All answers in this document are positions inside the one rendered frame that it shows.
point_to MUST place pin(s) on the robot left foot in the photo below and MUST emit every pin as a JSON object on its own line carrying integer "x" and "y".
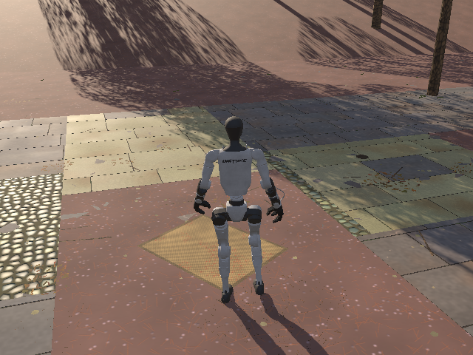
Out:
{"x": 226, "y": 296}

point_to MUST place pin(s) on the robot right upper arm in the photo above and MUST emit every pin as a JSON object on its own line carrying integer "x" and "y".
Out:
{"x": 257, "y": 154}

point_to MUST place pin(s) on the right robot hand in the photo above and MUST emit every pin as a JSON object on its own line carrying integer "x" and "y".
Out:
{"x": 278, "y": 211}

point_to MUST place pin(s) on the robot left shin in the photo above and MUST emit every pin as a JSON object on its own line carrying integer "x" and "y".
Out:
{"x": 224, "y": 268}

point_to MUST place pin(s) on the robot left upper arm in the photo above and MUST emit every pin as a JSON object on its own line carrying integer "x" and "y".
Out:
{"x": 208, "y": 167}

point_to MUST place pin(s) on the left robot hand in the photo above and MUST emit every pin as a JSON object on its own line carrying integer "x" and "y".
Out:
{"x": 204, "y": 203}

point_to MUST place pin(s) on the robot left forearm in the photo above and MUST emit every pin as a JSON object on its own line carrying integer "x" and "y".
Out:
{"x": 200, "y": 193}

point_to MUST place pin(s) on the robot right forearm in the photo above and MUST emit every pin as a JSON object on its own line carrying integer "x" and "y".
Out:
{"x": 273, "y": 196}

